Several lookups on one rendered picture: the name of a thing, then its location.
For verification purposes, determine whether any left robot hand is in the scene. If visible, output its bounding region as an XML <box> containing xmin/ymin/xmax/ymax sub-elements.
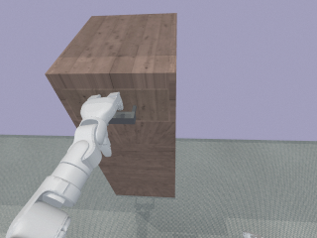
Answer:
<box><xmin>80</xmin><ymin>92</ymin><xmax>124</xmax><ymax>157</ymax></box>

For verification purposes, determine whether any handle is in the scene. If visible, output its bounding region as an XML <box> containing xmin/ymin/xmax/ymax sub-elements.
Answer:
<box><xmin>108</xmin><ymin>105</ymin><xmax>137</xmax><ymax>125</ymax></box>

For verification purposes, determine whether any robot left forearm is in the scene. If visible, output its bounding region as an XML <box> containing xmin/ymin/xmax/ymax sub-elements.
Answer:
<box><xmin>5</xmin><ymin>116</ymin><xmax>107</xmax><ymax>238</ymax></box>

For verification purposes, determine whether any cabinet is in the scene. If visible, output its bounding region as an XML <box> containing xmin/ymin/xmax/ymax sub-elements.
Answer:
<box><xmin>45</xmin><ymin>13</ymin><xmax>177</xmax><ymax>198</ymax></box>

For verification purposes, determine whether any drawer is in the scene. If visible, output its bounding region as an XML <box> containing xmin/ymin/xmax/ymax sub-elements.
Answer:
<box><xmin>61</xmin><ymin>88</ymin><xmax>169</xmax><ymax>121</ymax></box>

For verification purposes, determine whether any left robot upper arm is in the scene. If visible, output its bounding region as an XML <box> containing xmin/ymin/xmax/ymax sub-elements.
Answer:
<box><xmin>9</xmin><ymin>200</ymin><xmax>71</xmax><ymax>238</ymax></box>

